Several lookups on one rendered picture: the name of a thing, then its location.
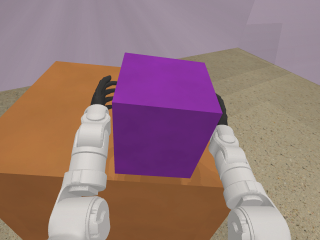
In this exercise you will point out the pedestal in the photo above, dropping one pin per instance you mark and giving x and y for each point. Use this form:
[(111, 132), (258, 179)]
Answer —
[(37, 135)]

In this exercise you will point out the robot left upper arm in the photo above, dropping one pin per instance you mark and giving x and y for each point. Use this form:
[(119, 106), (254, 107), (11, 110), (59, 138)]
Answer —
[(80, 218)]

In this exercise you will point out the robot right upper arm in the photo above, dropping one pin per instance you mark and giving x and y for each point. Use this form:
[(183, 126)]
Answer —
[(256, 223)]

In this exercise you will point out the left robot forearm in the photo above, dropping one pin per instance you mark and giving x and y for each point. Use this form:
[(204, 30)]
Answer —
[(86, 175)]

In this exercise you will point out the right robot forearm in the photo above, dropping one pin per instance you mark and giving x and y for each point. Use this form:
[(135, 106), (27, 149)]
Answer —
[(235, 173)]

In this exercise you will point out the carton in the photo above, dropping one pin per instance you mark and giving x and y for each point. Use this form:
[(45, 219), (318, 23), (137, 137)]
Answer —
[(164, 112)]

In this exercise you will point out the right robot hand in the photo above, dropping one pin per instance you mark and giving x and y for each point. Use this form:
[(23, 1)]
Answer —
[(224, 117)]

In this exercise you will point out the left robot hand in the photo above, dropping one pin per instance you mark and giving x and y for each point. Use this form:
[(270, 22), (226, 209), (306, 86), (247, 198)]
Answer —
[(99, 96)]

